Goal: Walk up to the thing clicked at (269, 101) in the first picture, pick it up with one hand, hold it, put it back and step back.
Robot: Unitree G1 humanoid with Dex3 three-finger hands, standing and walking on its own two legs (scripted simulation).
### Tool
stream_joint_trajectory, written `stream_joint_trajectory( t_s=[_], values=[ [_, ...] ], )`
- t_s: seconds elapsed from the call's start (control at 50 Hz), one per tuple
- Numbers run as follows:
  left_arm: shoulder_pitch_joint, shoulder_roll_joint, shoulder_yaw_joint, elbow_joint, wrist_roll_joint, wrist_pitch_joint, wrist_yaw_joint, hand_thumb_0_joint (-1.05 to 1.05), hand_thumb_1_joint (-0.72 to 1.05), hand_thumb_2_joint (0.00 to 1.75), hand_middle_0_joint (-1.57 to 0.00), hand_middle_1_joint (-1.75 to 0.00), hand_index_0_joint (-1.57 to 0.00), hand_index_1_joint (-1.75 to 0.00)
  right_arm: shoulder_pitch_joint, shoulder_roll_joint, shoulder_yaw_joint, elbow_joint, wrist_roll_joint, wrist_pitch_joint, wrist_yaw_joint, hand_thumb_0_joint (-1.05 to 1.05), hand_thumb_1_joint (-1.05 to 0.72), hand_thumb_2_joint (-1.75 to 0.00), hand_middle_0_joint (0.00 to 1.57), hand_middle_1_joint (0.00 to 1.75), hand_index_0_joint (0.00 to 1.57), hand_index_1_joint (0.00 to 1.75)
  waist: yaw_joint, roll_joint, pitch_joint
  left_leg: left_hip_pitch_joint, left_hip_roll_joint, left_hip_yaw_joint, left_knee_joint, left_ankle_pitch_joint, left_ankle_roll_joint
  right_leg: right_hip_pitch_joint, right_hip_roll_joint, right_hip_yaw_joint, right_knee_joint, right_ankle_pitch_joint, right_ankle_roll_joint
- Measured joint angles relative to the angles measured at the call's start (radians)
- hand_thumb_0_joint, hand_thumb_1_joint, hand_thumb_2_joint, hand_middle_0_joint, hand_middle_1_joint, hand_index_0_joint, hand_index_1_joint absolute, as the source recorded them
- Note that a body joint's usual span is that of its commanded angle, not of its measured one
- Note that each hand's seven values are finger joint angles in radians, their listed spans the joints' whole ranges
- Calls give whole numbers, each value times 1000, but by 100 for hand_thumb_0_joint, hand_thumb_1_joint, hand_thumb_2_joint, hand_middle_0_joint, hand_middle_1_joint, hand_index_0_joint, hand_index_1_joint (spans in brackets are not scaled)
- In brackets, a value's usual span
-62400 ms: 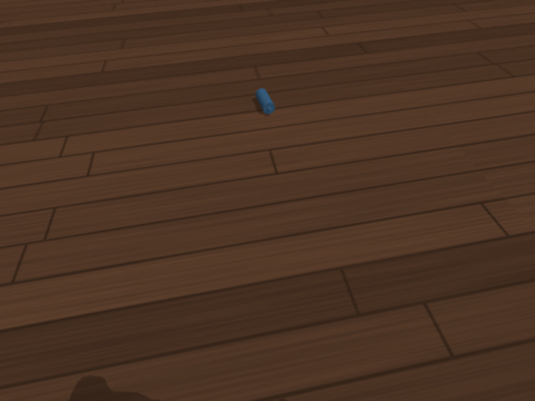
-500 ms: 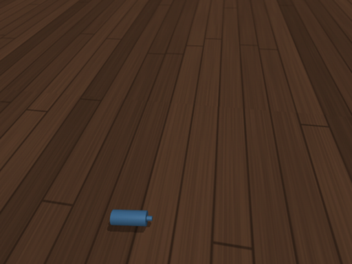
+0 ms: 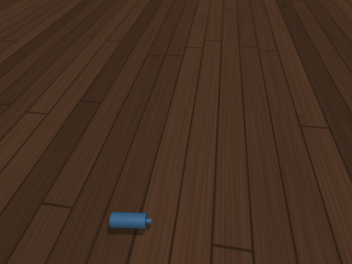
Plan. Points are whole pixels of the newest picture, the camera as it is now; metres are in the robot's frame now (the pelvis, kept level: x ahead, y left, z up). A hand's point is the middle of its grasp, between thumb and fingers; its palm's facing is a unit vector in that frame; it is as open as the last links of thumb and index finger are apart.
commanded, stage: stand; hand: left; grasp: from above
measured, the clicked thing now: (131, 220) +0.47 +0.32 -0.74
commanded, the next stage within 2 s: step back in 0.64 s
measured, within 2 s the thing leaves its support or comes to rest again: neither
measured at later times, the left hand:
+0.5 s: hand out of the picture +0.07 +0.25 -0.16, palm faces +0.01 -0.94 -0.34, open 7.4 cm
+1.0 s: hand out of the picture +0.09 +0.33 -0.18, palm faces +0.00 -0.93 -0.38, open 7.4 cm
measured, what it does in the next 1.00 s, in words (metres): steps on the spot: left foot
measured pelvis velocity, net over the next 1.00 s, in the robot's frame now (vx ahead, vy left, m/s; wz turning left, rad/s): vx -0.06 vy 0.06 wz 0.02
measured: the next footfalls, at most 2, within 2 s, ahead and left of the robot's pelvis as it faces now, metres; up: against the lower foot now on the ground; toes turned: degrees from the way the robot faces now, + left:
left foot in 0.92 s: -0.02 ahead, +0.16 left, +0.00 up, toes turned -1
right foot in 1.34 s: -0.09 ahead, -0.04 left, +0.00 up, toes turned -1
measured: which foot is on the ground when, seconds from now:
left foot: down 0.00-0.72, up 0.74-0.90, down 0.92-1.00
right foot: down 0.00-0.94, up 0.96-1.00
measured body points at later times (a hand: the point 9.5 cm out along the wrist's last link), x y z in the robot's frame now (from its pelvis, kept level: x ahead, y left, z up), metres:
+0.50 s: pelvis +0.00 +0.00 +0.00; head +0.01 -0.01 +0.45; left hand +0.07 +0.29 -0.13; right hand +0.07 -0.30 -0.14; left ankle +0.00 +0.13 -0.75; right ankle -0.01 -0.12 -0.75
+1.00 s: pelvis -0.06 +0.06 -0.02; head +0.02 +0.08 +0.41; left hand +0.09 +0.37 -0.16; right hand +0.00 -0.27 -0.14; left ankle -0.06 +0.16 -0.75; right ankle -0.02 -0.10 -0.72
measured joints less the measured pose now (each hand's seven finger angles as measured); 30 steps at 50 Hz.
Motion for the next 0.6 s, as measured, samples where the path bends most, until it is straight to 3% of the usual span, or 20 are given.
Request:
stream_joint_trajectory(
  t_s=[0.6],
  values=[
    [14,10,-9,-13,-4,-5,-7,1,90,90,-20,-30,-20,-30,13,-8,5,0,2,-2,6,1,-90,-90,21,30,20,30,-3,-5,-8,5,6,4,-13,10,-5,0,5,4,-7,8,-5]
  ],
)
